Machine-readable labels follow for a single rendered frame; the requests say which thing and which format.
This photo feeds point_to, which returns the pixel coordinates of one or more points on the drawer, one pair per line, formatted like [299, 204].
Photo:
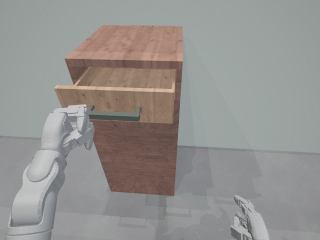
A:
[122, 89]

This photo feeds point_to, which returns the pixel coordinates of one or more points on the right robot hand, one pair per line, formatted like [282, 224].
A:
[252, 225]

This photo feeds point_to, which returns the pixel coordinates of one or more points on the handle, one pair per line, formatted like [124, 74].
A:
[115, 116]

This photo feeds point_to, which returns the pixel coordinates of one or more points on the left robot hand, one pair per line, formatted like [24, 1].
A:
[58, 134]

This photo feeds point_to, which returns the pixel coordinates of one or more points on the robot left forearm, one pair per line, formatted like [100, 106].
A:
[33, 208]

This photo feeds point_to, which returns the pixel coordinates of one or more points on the cabinet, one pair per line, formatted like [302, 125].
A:
[136, 157]

